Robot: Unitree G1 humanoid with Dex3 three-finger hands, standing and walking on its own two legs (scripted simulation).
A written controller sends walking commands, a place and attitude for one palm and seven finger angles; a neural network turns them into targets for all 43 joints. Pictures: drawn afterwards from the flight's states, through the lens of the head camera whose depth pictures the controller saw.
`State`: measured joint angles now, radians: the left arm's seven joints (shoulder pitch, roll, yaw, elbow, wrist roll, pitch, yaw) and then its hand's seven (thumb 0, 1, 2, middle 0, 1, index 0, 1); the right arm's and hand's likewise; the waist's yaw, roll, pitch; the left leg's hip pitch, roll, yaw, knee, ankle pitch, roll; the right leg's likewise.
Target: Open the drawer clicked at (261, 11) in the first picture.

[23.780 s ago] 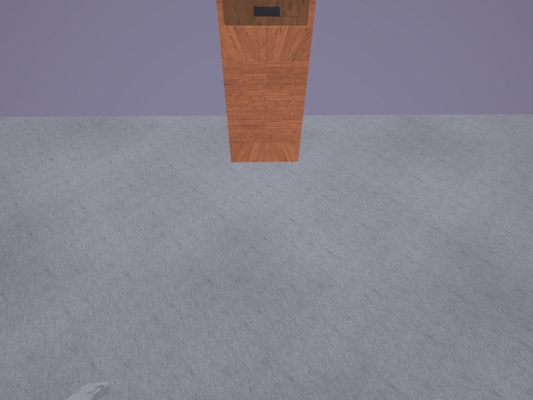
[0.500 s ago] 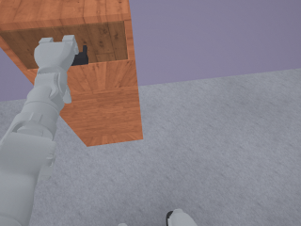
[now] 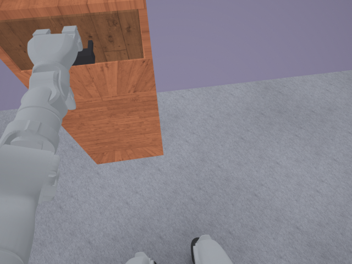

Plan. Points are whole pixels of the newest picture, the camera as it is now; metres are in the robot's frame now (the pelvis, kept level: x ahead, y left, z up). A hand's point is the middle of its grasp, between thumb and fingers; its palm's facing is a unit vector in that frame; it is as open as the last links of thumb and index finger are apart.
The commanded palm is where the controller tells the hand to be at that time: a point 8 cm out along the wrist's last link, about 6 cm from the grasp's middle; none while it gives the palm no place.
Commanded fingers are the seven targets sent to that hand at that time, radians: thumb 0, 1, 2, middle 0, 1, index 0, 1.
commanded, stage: lift the fingers back up to retry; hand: left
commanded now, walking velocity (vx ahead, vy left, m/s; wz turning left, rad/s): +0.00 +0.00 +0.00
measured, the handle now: (72, 51) +0.62 +0.21 +0.08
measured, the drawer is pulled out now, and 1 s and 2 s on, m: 0.00 0.00 0.00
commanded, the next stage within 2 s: re-aim the fingers above the handle in 0.76 s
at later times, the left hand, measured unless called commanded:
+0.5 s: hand (55, 64) +0.53 +0.21 +0.12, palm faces +0.04 +0.01 -1.00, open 13.9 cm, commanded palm +0.51 +0.21 +0.18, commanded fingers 0.00 -0.50 0.30 -0.30 -1.20 -0.30 -1.20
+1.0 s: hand (58, 61) +0.53 +0.20 +0.13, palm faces +0.04 +0.00 -1.00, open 13.8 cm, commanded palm +0.51 +0.21 +0.19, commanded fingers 0.00 -0.50 0.30 -0.30 -1.20 -0.30 -1.20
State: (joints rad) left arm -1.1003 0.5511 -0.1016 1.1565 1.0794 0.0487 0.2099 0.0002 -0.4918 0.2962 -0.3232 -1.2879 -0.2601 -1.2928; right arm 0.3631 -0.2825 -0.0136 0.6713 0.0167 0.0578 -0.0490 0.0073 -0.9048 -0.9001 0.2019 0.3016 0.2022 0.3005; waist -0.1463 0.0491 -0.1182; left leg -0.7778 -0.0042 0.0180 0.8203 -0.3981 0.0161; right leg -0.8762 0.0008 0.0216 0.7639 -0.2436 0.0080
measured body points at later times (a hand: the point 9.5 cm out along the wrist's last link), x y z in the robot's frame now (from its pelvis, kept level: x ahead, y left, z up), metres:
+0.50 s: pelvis +0.03 +0.01 +0.02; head +0.12 -0.01 +0.46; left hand +0.53 +0.21 +0.18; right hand +0.05 -0.26 -0.12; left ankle -0.01 +0.11 -0.70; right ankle +0.06 -0.12 -0.70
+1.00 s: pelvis +0.05 +0.00 +0.03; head +0.13 -0.02 +0.47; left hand +0.53 +0.20 +0.18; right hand +0.14 -0.26 -0.11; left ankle -0.01 +0.11 -0.70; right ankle +0.06 -0.12 -0.70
